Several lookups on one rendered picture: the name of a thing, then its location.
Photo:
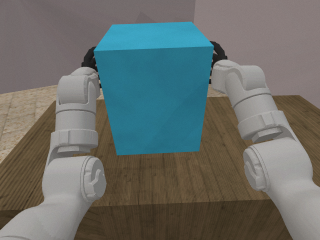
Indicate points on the right robot upper arm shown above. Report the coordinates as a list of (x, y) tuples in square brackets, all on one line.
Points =
[(281, 168)]

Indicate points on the carton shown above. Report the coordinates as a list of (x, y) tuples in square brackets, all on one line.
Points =
[(155, 78)]

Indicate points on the left robot upper arm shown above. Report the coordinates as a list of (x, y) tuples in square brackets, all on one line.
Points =
[(70, 186)]

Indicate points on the robot left forearm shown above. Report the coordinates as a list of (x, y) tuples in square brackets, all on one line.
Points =
[(76, 109)]

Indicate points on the pedestal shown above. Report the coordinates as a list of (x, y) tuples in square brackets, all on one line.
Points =
[(196, 195)]

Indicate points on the left robot hand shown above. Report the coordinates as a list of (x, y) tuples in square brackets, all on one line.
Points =
[(90, 62)]

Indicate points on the robot right forearm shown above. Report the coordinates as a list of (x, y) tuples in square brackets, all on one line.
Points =
[(257, 114)]

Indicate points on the right robot hand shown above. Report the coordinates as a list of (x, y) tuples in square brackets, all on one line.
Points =
[(217, 57)]

